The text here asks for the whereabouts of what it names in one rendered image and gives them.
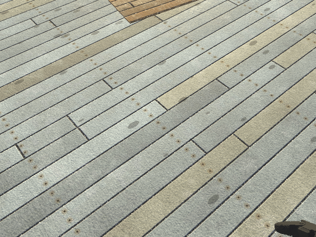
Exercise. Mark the right robot hand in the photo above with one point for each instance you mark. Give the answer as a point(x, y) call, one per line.
point(301, 228)

